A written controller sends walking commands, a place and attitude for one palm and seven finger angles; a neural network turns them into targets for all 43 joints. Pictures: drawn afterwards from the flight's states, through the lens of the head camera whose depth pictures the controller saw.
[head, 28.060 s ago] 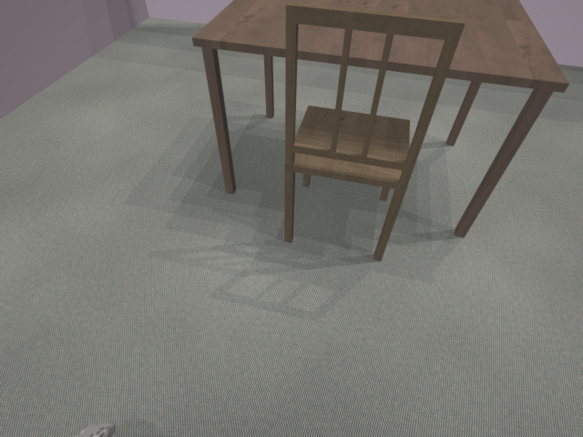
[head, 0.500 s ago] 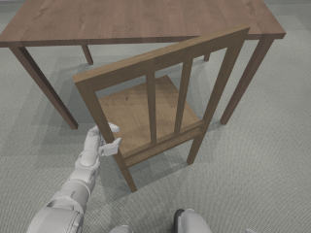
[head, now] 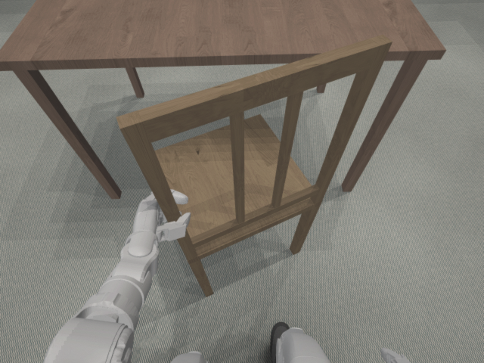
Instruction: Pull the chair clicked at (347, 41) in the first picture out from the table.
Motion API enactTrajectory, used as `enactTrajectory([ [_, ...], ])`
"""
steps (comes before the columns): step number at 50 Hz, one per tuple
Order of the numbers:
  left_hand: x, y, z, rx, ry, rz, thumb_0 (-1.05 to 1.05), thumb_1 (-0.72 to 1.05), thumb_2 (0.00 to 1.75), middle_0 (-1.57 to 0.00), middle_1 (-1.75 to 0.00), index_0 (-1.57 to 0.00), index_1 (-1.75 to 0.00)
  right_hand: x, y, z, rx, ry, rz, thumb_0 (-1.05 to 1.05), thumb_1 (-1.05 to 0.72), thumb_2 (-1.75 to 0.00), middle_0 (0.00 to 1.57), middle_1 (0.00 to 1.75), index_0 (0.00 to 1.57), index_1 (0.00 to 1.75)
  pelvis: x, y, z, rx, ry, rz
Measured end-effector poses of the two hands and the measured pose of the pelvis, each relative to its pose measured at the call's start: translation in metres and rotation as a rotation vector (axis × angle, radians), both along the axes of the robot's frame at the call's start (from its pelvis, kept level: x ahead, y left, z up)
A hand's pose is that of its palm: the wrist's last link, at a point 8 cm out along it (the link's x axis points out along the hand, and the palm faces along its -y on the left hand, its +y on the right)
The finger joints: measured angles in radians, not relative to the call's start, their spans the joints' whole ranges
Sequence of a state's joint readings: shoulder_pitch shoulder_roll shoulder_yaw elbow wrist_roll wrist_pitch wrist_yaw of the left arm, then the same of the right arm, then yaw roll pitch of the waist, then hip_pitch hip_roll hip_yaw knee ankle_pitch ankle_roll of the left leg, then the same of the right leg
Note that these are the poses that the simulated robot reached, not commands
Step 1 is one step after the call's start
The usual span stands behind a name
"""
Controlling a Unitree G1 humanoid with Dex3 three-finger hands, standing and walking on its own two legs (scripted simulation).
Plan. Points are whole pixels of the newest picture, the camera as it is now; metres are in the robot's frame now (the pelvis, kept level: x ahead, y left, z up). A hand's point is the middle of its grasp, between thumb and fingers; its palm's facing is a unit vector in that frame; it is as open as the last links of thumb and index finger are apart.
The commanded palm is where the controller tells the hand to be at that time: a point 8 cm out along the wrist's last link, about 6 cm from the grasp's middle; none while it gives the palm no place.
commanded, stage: step backward, pulling the chair out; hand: left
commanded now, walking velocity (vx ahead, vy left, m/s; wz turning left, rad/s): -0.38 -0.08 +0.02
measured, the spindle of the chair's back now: (238, 179) +0.45 +0.01 -0.03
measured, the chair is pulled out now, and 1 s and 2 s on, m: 0.17 0.17 0.18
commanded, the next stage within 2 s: stop walking, hand still on the chair in 0.76 s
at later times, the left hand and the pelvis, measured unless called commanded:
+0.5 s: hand (178, 224) +0.36 +0.13 -0.05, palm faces +0.01 -0.98 -0.22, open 6.0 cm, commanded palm +0.37 +0.18 -0.05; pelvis +0.00 +0.00 +0.00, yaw -1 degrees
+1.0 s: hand (179, 226) +0.35 +0.13 -0.05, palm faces +0.03 -0.97 -0.22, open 6.0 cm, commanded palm +0.34 +0.18 -0.03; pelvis +0.01 +0.00 +0.00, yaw -1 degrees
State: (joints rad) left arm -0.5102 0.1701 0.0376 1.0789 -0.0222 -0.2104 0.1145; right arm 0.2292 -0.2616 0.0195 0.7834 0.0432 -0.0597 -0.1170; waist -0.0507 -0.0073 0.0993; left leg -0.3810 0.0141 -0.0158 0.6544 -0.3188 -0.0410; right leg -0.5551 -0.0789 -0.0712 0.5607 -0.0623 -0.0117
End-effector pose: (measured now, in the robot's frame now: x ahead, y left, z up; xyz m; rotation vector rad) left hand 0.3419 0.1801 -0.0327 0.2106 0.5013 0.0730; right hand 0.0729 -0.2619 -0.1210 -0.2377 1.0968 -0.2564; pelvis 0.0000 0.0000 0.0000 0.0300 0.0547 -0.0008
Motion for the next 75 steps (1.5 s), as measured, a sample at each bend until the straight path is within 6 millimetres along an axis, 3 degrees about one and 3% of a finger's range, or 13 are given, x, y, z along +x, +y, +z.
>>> enactTrajectory([
  [5,0.000,0.000,0.000,-0.002,0.002,-0.011,0.03,0.57,0.69,-0.21,-1.23,-0.50,-1.45,-0.003,0.002,0.005,-0.009,-0.007,-0.009,0.00,-0.90,-0.90,0.20,0.30,0.20,0.30,0.003,0.000,0.001,0.006,-0.001,-0.017],
  [13,0.000,0.000,0.000,0.010,-0.004,0.012,0.03,0.54,0.72,-0.23,-1.22,-0.50,-1.45,0.002,-0.003,-0.007,0.023,-0.006,-0.008,0.00,-0.90,-0.90,0.20,0.30,0.20,0.30,0.002,-0.009,-0.005,0.003,-0.008,-0.002],
  [24,0.000,0.000,0.001,-0.001,0.005,-0.006,0.03,0.57,0.69,-0.21,-1.23,-0.50,-1.45,-0.011,-0.006,0.006,-0.021,0.007,-0.013,0.00,-0.90,-0.90,0.20,0.30,0.20,0.30,0.000,-0.002,0.001,0.010,-0.008,-0.014],
  [30,0.000,0.000,0.001,0.007,0.002,0.000,0.03,0.56,0.70,-0.22,-1.23,-0.50,-1.45,-0.007,-0.005,-0.002,0.001,0.003,-0.021,0.00,-0.90,-0.90,0.20,0.30,0.20,0.30,0.002,-0.005,-0.003,0.003,-0.009,-0.012],
  [48,-0.003,-0.002,0.001,0.010,0.004,0.009,0.03,0.56,0.70,-0.22,-1.22,-0.50,-1.45,0.005,-0.002,0.001,0.016,-0.015,-0.029,0.01,-0.90,-0.90,0.20,0.30,0.20,0.30,0.005,-0.005,0.000,0.001,-0.017,-0.013],
  [55,-0.015,-0.005,0.002,-0.005,0.014,0.008,0.03,0.58,0.67,-0.19,-1.23,-0.50,-1.45,0.026,0.003,0.016,0.010,-0.050,-0.024,0.01,-0.90,-0.90,0.20,0.30,0.20,0.30,0.021,-0.004,0.009,-0.001,-0.028,-0.032],
  [66,-0.019,-0.005,0.003,-0.024,0.040,0.023,0.05,0.59,0.66,-0.17,-1.22,-0.50,-1.45,0.090,0.010,0.029,0.023,-0.133,-0.004,0.01,-0.90,-0.90,0.20,0.30,0.20,0.30,0.057,-0.002,0.016,-0.023,-0.047,-0.034],
  [75,-0.019,-0.004,0.004,-0.030,0.047,0.000,0.05,0.60,0.65,-0.15,-1.22,-0.50,-1.45,0.130,0.020,0.041,0.022,-0.198,0.023,0.01,-0.90,-0.90,0.20,0.30,0.20,0.30,0.072,0.004,0.018,-0.030,-0.058,-0.032],
])
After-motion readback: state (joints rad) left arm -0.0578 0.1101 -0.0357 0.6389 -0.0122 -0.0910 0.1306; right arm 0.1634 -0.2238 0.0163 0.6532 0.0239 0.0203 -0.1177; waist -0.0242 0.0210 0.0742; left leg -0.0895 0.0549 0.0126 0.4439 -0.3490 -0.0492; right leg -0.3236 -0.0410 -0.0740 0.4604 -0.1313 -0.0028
